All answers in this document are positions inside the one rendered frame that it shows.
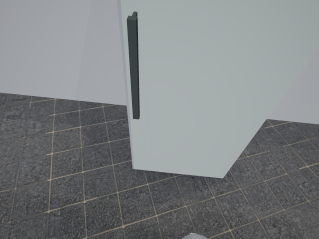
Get fridge door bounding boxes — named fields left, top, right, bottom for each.
left=120, top=0, right=319, bottom=179

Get handle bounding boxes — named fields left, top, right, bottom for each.
left=126, top=11, right=140, bottom=120

